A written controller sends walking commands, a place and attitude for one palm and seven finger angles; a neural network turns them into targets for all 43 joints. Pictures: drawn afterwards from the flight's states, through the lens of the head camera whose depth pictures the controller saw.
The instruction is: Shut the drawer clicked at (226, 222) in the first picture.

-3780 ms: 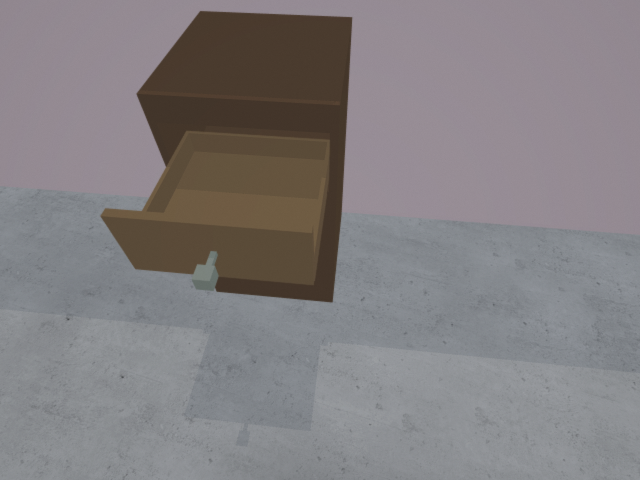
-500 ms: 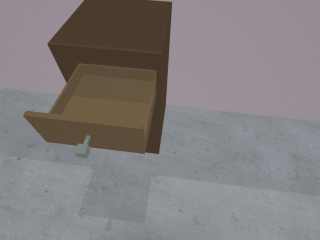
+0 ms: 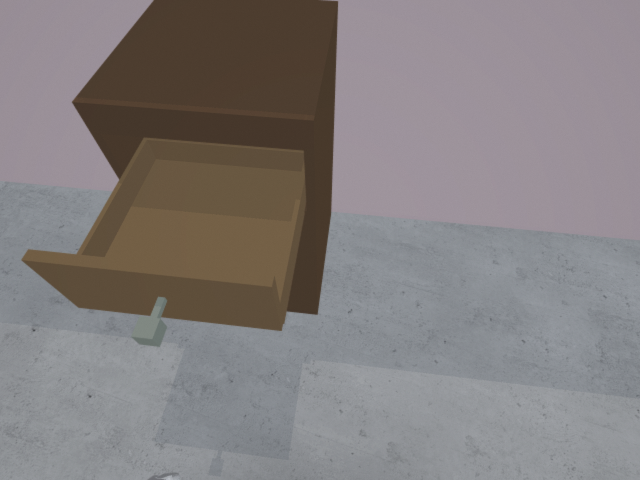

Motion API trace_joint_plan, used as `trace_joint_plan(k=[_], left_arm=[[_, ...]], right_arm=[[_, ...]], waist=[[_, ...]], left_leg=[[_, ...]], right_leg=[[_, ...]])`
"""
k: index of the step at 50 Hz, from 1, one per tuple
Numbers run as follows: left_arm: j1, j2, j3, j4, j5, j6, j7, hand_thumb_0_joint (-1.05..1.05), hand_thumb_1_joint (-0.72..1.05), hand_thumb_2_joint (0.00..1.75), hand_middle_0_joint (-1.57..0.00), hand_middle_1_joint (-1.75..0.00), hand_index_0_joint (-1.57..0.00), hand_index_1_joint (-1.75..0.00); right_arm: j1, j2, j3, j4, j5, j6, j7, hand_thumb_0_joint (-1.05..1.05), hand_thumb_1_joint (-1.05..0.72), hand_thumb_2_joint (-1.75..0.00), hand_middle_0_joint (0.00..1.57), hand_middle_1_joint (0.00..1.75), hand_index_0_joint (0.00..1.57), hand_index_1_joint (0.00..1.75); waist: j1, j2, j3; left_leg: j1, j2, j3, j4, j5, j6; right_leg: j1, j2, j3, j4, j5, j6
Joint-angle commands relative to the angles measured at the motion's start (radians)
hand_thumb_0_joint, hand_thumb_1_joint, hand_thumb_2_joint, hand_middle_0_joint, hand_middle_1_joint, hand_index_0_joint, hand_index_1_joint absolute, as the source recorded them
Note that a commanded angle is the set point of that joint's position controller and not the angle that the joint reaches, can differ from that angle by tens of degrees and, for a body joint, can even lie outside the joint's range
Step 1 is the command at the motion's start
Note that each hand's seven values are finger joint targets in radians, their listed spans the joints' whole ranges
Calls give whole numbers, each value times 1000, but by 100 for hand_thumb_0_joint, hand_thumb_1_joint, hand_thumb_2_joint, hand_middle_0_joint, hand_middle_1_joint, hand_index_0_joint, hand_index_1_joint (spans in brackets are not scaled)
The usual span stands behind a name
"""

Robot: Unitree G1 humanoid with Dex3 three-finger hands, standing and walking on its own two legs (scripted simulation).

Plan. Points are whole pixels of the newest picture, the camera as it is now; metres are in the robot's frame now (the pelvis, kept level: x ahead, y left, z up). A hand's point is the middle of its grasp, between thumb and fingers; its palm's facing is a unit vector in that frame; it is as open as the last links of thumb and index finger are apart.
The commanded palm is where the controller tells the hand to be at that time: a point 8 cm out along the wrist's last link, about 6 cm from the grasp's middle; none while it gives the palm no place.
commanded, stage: come to a stop and stand still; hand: left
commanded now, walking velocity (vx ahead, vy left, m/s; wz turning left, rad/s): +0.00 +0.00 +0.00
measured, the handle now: (154, 320) +0.34 +0.29 -0.12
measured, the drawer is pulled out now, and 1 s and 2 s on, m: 0.29 0.29 0.29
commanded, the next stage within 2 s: look again from close up in 0.98 s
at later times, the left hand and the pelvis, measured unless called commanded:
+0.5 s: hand out of the picture -0.02 +0.20 -0.17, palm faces +0.04 -0.97 -0.25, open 7.4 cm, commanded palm none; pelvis -0.05 +0.01 -0.01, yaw +0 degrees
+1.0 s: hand out of the picture -0.07 +0.15 -0.18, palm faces +0.02 -0.99 -0.16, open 7.4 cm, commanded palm none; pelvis -0.06 -0.01 +0.00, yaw +0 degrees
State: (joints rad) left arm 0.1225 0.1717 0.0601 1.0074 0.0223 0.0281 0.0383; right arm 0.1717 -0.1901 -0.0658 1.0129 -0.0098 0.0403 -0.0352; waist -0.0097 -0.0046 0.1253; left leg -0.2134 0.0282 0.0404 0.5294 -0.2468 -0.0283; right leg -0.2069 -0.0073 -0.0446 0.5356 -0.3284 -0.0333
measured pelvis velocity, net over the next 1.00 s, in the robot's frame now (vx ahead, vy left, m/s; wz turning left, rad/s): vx -0.06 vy -0.01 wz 0.00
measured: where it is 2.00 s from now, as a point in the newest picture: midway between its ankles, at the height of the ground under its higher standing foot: outside the picture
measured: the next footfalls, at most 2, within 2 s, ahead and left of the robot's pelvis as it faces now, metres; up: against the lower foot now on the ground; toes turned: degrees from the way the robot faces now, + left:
none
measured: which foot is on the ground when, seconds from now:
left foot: down 0.00-1.00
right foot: down 0.00-1.00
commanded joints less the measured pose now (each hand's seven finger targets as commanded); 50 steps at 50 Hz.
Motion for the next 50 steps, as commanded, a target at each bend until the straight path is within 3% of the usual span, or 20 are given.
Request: trace_joint_plan(k=[1, 2, 4, 5, 6, 7, 8, 9, 10, 12, 13, 14, 15, 16, 18, 21, 23, 26, 34, 50], left_arm=[[73, 89, 15, -60, -14, -11, 11, 0, 90, 90, -20, -30, -20, -30], [53, 87, 14, -60, -11, -5, 12, 0, 90, 90, -20, -30, -20, -30], [47, 92, 19, -59, -13, 6, -2, 0, 90, 90, -20, -30, -20, -30], [244, 141, -5, -8, -29, -34, 28, 0, 90, 90, -20, -30, -20, -30], [267, 203, 3, -22, -4, -59, 15, 0, 90, 90, -20, -30, -20, -30], [228, 231, 24, -48, 1, -67, 17, 0, 90, 90, -20, -30, -20, -30], [210, 178, -4, -40, 1, -75, 29, 0, 90, 90, -20, -30, -20, -30], [186, 179, -18, -71, 11, -78, 27, 0, 90, 90, -20, -30, -20, -30], [178, 184, -10, -89, 16, -67, 30, 0, 90, 90, -20, -30, -20, -30], [120, 200, -8, -108, 1, -61, 29, 0, 90, 90, -20, -30, -20, -30], [109, 199, -8, -112, -7, -55, 27, 0, 90, 90, -20, -30, -20, -30], [129, 172, -10, -117, -16, -43, 24, 0, 90, 90, -20, -30, -20, -30], [156, 133, -19, -110, -19, -30, 24, 0, 90, 90, -20, -30, -20, -30], [185, 122, -21, -104, -11, -18, 20, 0, 90, 90, -20, -30, -20, -30], [179, 131, -27, -87, -4, -13, 8, 0, 90, 90, -20, -30, -20, -30], [245, 123, -33, -55, 4, -27, -5, 0, 90, 90, -20, -30, -20, -30], [231, 125, -40, -61, 0, -38, -7, 0, 90, 90, -20, -30, -20, -30], [187, 133, -37, -71, -1, -36, -7, 0, 90, 90, -20, -30, -20, -30], [258, 103, -40, -31, -3, -43, -9, 0, 90, 90, -20, -30, -20, -30], [286, 57, -46, 40, -11, -50, -8, 0, 90, 90, -20, -30, -20, -30]], right_arm=[[159, -143, -17, -19, -13, -25, -14, 0, -90, -90, 20, 30, 20, 30], [136, -147, -11, -17, -19, -22, -13, 0, -90, -90, 20, 30, 20, 30], [81, -131, -2, -34, -25, -25, -20, 0, -90, -90, 20, 30, 20, 30], [-95, -227, -27, -110, 7, -45, -7, 0, -90, -90, 20, 30, 20, 30], [-105, -177, -10, -179, 10, -40, 15, 0, -90, -90, 20, 30, 20, 30], [-25, -56, 2, -185, 4, -41, 16, 0, -90, -90, 20, 30, 20, 30], [29, -45, 9, -156, -5, -37, 8, 0, -90, -90, 20, 30, 20, 30], [58, -52, 4, -162, 10, -41, 12, 0, -90, -90, 20, 30, 20, 30], [14, -49, 4, -169, 12, -38, 21, 0, -90, -90, 20, 30, 20, 30], [55, -76, 3, -147, 2, -40, 20, 0, -90, -90, 20, 30, 20, 30], [114, -104, 1, -128, 1, -47, 19, 0, -90, -90, 20, 30, 20, 30], [126, -153, -3, -125, -6, -56, 15, 0, -90, -90, 20, 30, 20, 30], [110, -169, 3, -133, -11, -56, 11, 0, -90, -90, 20, 30, 20, 30], [71, -182, 1, -147, -17, -50, 14, 0, -90, -90, 20, 30, 20, 30], [6, -171, 9, -153, -16, -51, 11, 0, -90, -90, 20, 30, 20, 30], [-20, -151, 18, -154, -12, -47, 17, 0, -90, -90, 20, 30, 20, 30], [27, -119, 21, -142, -7, -45, 20, 0, -90, -90, 20, 30, 20, 30], [92, -108, 18, -108, -11, -36, 22, 0, -90, -90, 20, 30, 20, 30], [141, -90, 33, -47, -14, -48, 22, 0, -90, -90, 20, 30, 20, 30], [243, -32, 49, 55, -11, -50, 14, 0, -90, -90, 20, 30, 20, 30]], waist=[[-15, 200, -225], [-18, 193, -183], [2, 214, -94], [111, 252, -253], [99, 52, -219], [60, -202, -222], [13, -234, -230], [6, -155, -228], [17, -133, -212], [-22, -156, -198], [-43, -112, -218], [-31, 46, -225], [-7, 148, -188], [12, 195, -115], [30, 192, 21], [55, 44, -7], [17, -25, -52], [-19, -70, -48], [5, 8, -23], [4, -5, -14]], left_leg=[[209, 304, -248, -140, 823, 183], [150, 306, -225, -158, 797, 228], [84, 270, -196, -169, 738, 220], [126, 263, -108, 178, 776, 122], [12, 113, -30, 301, 448, 66], [-236, -46, 19, 399, -195, 31], [-305, -21, -76, 411, -260, 26], [-302, -29, -47, 320, -258, 20], [-245, -37, -17, 247, -246, 29], [-84, -48, 12, 74, -7, 37], [37, -15, -25, 0, 181, 52], [101, 102, -143, -15, 393, 97], [39, 197, -238, -86, 426, 161], [-52, 231, -273, -169, 250, 200], [-210, 202, -295, -259, -54, 202], [-224, 115, -209, -212, -214, 139], [-121, 55, -157, -166, -226, 96], [-33, 40, -133, -131, -198, 79], [-125, 52, -159, -207, -234, 78], [-134, 38, -133, -163, -150, 62]], right_leg=[[-78, -11, 10, 201, -78, 32], [-75, 8, 56, 297, -258, 23], [-96, -11, 71, 290, -244, 16], [-86, -106, 181, 14, 16, 16], [31, -119, 143, -163, 463, 36], [194, -281, 388, -91, 1062, 22], [253, -293, 324, -13, 1301, -55], [275, -251, 194, -8, 1145, -95], [211, -225, 219, 14, 1043, -107], [95, -168, 159, 65, 877, -85], [13, -138, 144, 86, 674, -58], [-78, -69, 101, 101, 354, -15], [-88, -12, 44, 122, 3, 17], [-80, 0, 36, 171, -190, 13], [-82, -15, 55, 186, -175, 3], [-23, -29, 90, -6, -1, -10], [-107, -66, 162, -122, -123, -22], [-230, -81, 178, -187, -265, -25], [-171, -66, 162, -189, -234, -14], [-159, -79, 173, -209, -220, -27]])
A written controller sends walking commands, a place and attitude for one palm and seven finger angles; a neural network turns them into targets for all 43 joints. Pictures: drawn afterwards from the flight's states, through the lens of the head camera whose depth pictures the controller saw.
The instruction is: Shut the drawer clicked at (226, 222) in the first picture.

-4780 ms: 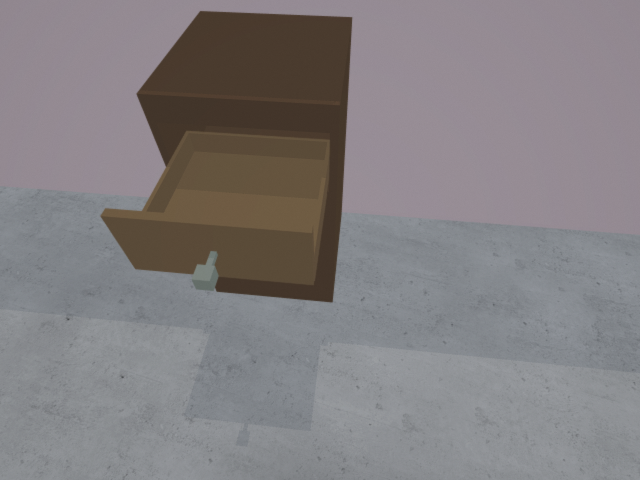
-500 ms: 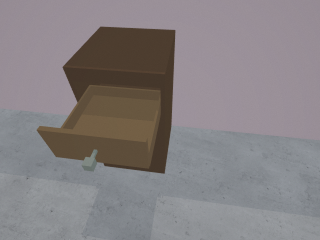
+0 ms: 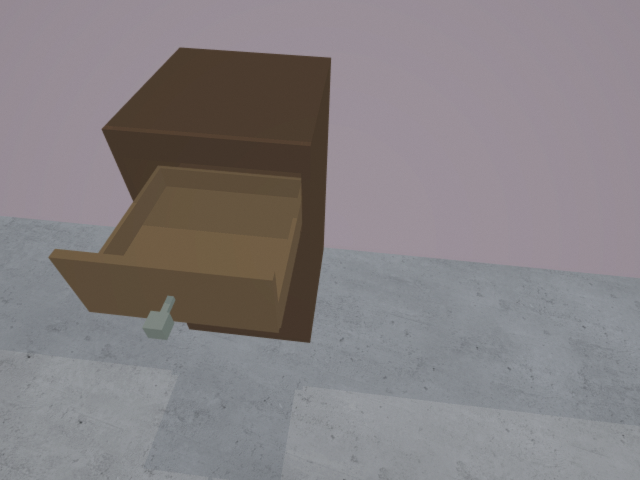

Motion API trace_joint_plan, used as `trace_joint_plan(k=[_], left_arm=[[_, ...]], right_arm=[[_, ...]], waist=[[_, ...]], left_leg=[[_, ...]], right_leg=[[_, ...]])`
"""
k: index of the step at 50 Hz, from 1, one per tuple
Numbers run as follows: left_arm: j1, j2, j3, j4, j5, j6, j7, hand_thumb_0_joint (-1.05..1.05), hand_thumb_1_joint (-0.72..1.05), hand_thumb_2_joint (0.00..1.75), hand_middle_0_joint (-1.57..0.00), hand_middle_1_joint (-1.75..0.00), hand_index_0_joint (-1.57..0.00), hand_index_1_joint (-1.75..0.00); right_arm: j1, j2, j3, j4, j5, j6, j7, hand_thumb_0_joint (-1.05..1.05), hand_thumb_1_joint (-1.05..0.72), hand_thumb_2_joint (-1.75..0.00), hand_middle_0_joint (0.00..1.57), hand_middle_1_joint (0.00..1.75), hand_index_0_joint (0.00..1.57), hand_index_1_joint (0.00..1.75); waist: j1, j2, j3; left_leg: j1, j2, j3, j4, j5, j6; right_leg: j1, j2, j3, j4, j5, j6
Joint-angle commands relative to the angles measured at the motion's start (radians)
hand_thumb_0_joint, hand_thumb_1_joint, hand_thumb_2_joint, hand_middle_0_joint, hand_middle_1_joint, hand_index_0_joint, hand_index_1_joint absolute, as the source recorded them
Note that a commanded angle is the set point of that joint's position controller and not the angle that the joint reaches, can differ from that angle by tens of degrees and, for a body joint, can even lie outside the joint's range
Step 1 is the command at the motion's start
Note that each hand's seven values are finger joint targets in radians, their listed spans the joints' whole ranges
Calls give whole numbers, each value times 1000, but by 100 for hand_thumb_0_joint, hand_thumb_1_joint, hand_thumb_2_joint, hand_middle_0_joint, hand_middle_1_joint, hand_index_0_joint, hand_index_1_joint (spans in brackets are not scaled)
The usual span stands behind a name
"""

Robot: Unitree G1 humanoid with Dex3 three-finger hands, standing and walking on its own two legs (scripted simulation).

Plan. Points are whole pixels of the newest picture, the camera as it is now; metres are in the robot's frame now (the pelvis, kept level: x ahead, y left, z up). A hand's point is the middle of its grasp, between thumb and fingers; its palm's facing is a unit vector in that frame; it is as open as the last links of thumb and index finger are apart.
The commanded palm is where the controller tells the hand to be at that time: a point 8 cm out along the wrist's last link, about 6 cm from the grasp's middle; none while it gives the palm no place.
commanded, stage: look again from close up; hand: left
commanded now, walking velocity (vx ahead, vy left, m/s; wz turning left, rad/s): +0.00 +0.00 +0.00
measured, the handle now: (163, 316) +0.40 +0.30 -0.12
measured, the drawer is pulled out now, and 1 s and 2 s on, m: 0.29 0.29 0.29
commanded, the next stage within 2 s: shuffle to correct the standing spot in 0.56 s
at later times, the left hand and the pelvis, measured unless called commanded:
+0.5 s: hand out of the picture +0.02 +0.15 -0.17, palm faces +0.02 -0.99 -0.15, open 7.4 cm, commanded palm none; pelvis +0.04 +0.00 +0.00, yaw -1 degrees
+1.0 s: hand out of the picture +0.06 +0.18 -0.17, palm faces +0.03 -0.98 -0.22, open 7.4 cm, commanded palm none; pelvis +0.07 +0.01 +0.00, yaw -2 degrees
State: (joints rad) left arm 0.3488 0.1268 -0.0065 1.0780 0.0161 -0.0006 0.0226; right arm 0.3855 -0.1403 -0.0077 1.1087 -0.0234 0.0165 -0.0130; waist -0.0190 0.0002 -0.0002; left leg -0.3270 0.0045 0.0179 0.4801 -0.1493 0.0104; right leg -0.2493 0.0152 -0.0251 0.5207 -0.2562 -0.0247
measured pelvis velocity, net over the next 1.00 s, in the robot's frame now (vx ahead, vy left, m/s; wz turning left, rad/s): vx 0.07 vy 0.01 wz -0.04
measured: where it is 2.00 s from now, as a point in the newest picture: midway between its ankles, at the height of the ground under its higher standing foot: outside the picture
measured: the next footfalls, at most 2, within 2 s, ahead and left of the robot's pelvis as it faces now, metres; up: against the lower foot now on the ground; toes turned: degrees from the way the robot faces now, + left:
right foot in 1.38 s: +0.07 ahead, -0.05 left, +0.00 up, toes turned -12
left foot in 1.82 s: +0.12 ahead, +0.24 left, +0.00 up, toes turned -2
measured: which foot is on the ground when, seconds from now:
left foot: down 0.00-1.00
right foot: down 0.00-1.00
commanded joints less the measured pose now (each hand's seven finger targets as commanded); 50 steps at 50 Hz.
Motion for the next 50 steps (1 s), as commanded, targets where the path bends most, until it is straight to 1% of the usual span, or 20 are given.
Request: trace_joint_plan(k=[1, 2, 5, 8, 10, 12, 14, 16, 18, 22, 25, 26, 33, 35, 37, 40, 42, 44, 46, 50], left_arm=[[60, 101, 19, -30, -3, -22, 9, 0, 90, 90, -20, -30, -20, -30], [63, 93, 18, -28, -4, -24, 9, 0, 90, 90, -20, -30, -20, -30], [65, 85, 18, -21, -5, -25, 10, 0, 90, 90, -20, -30, -20, -30], [70, 75, 15, -16, -4, -29, 12, 0, 90, 90, -20, -30, -20, -30], [77, 70, 13, -8, -4, -32, 12, 0, 90, 90, -20, -30, -20, -30], [76, 66, 11, -6, -4, -34, 13, 0, 90, 90, -20, -30, -20, -30], [76, 66, 11, -4, -5, -36, 14, 0, 90, 90, -20, -30, -20, -30], [76, 65, 11, -1, -3, -36, 15, 0, 90, 90, -20, -30, -20, -30], [76, 65, 11, 0, -4, -38, 15, 0, 90, 90, -20, -30, -20, -30], [75, 70, 11, 5, -4, -38, 16, 0, 90, 90, -20, -30, -20, -30], [67, 76, 10, 10, -5, -36, 15, 0, 90, 90, -20, -30, -20, -30], [68, 77, 11, 10, -3, -36, 16, 0, 90, 90, -20, -30, -20, -30], [59, 86, 12, 12, -4, -36, 15, 0, 90, 90, -20, -30, -20, -30], [58, 94, 16, 10, -4, -36, 16, 0, 90, 90, -20, -30, -20, -30], [54, 108, 21, 7, -2, -34, 17, 0, 90, 90, -20, -30, -20, -30], [56, 126, 32, 1, -2, -32, 18, 0, 90, 90, -20, -30, -20, -30], [56, 138, 37, -5, 0, -30, 21, 0, 90, 90, -20, -30, -20, -30], [57, 151, 44, -11, 0, -28, 23, 0, 90, 90, -20, -30, -20, -30], [56, 169, 54, -19, 1, -23, 26, 0, 90, 90, -20, -30, -20, -30], [60, 192, 75, -39, 3, -13, 31, 0, 90, 90, -20, -30, -20, -30]], right_arm=[[29, -78, -10, -38, 4, -27, -8, 0, -90, -90, 20, 30, 20, 30], [29, -78, -9, -37, 4, -29, -9, 0, -90, -90, 20, 30, 20, 30], [30, -73, -9, -32, 4, -31, -11, 0, -90, -90, 20, 30, 20, 30], [20, -68, -8, -28, 7, -37, -13, 0, -90, -90, 20, 30, 20, 30], [11, -64, -7, -27, 9, -40, -13, 0, -90, -90, 20, 30, 20, 30], [6, -65, -6, -27, 10, -43, -15, 0, -90, -90, 20, 30, 20, 30], [2, -65, -6, -25, 11, -46, -16, 0, -90, -90, 20, 30, 20, 30], [-8, -65, -6, -20, 13, -48, -17, 0, -90, -90, 20, 30, 20, 30], [-14, -68, -5, -19, 13, -52, -18, 0, -90, -90, 20, 30, 20, 30], [-32, -76, -3, -16, 14, -53, -19, 0, -90, -90, 20, 30, 20, 30], [-40, -82, -2, -14, 14, -52, -21, 0, -90, -90, 20, 30, 20, 30], [-45, -82, -2, -14, 14, -51, -20, 0, -90, -90, 20, 30, 20, 30], [-59, -94, 0, -11, 14, -53, -22, 0, -90, -90, 20, 30, 20, 30], [-60, -101, -2, -14, 13, -50, -20, 0, -90, -90, 20, 30, 20, 30], [-60, -106, -3, -18, 13, -45, -18, 0, -90, -90, 20, 30, 20, 30], [-68, -110, -9, -30, 10, -37, -15, 0, -90, -90, 20, 30, 20, 30], [-74, -112, -11, -42, 10, -31, -12, 0, -90, -90, 20, 30, 20, 30], [-73, -113, -12, -54, 11, -28, -11, 0, -90, -90, 20, 30, 20, 30], [-78, -114, -17, -67, 10, -22, -9, 0, -90, -90, 20, 30, 20, 30], [-83, -124, -26, -103, 7, -14, -9, 0, -90, -90, 20, 30, 20, 30]], waist=[[13, -19, 109], [13, -5, 104], [13, 2, 102], [17, 13, 105], [19, 5, 98], [17, -14, 91], [16, -7, 74], [17, -16, 68], [20, -5, 53], [22, -12, 46], [20, 11, 51], [22, -4, 60], [22, -10, 40], [27, -9, 34], [30, -15, 49], [35, -22, 58], [37, -41, 77], [38, -60, 65], [43, -91, 75], [49, -118, 71]], left_leg=[[-13, 66, -110, -116, -239, 23], [-11, 66, -111, -113, -228, 22], [-6, 70, -115, -119, -223, 22], [-3, 79, -120, -130, -192, 24], [10, 80, -117, -130, -167, 26], [32, 81, -108, -119, -113, 26], [56, 83, -104, -118, -83, 26], [77, 87, -103, -111, -34, 28], [87, 89, -96, -108, 8, 29], [113, 92, -88, -105, 56, 30], [121, 91, -89, -114, 46, 28], [124, 93, -89, -111, 59, 30], [155, 94, -81, -109, 114, 29], [153, 86, -66, -98, 100, 24], [139, 80, -54, -86, 84, 20], [118, 70, -30, -71, 34, 9], [95, 63, -17, -58, 14, 4], [79, 54, -8, -47, 4, 1], [45, 43, 5, -19, -10, -4], [16, 34, 18, 37, 5, -6]], right_leg=[[-114, -99, 148, -194, -276, -34], [-110, -98, 148, -190, -258, -33], [-106, -94, 146, -184, -239, -34], [-81, -91, 131, -170, -156, -31], [-69, -94, 127, -169, -120, -30], [-58, -95, 127, -168, -70, -28], [-48, -96, 124, -163, -38, -26], [-35, -95, 120, -158, 11, -24], [-13, -99, 115, -154, 48, -20], [4, -103, 112, -154, 89, -16], [5, -101, 111, -158, 76, -16], [5, -100, 108, -159, 90, -15], [35, -106, 106, -161, 145, -12], [46, -118, 126, -163, 158, -23], [46, -129, 141, -154, 177, -34], [47, -156, 186, -160, 180, -53], [52, -173, 214, -162, 209, -64], [73, -196, 230, -158, 232, -74], [91, -220, 243, -151, 263, -84], [93, -265, 264, -111, 328, -108]])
